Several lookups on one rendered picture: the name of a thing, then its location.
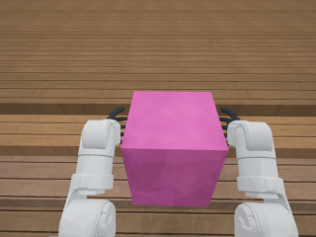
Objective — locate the robot left hand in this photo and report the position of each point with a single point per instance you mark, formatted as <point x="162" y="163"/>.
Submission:
<point x="113" y="115"/>

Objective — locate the right robot upper arm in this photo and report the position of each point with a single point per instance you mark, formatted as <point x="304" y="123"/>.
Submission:
<point x="263" y="219"/>

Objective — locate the robot right hand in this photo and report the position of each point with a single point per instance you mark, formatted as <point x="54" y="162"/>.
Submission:
<point x="227" y="120"/>

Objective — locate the left robot upper arm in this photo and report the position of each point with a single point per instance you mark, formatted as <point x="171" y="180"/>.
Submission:
<point x="88" y="217"/>

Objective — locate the robot right forearm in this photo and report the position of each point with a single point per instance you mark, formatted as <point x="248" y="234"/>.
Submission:
<point x="257" y="164"/>

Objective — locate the robot left forearm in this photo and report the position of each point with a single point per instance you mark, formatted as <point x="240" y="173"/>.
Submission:
<point x="99" y="138"/>

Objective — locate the carton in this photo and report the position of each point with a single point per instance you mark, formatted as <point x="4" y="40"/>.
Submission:
<point x="173" y="148"/>

